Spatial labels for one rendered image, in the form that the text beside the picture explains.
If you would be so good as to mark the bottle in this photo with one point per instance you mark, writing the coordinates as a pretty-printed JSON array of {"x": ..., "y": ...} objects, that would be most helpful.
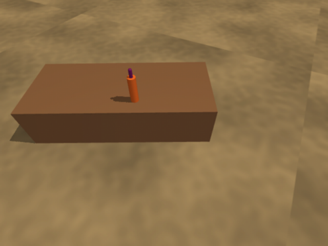
[{"x": 131, "y": 79}]

